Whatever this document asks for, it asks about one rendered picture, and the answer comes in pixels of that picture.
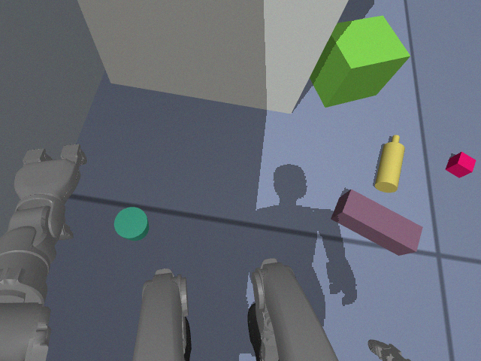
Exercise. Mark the left robot arm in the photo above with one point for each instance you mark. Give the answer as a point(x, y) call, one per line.
point(26, 251)

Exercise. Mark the right robot hand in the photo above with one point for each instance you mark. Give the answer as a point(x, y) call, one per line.
point(385, 352)

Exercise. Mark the left robot hand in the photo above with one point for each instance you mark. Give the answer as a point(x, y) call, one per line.
point(58, 178)

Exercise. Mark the right robot foot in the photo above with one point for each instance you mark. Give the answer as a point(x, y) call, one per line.
point(255, 337)

